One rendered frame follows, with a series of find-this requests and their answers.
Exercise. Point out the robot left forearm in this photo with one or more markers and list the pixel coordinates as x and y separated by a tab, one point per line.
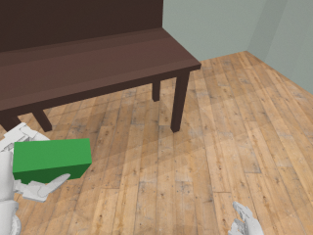
10	224

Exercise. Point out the table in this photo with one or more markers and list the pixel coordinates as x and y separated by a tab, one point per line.
57	52

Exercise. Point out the robot right hand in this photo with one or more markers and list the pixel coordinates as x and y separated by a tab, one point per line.
250	226

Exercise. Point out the sponge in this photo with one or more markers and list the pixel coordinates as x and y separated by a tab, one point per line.
44	160

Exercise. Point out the robot left hand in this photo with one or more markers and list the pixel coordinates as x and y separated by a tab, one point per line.
34	191

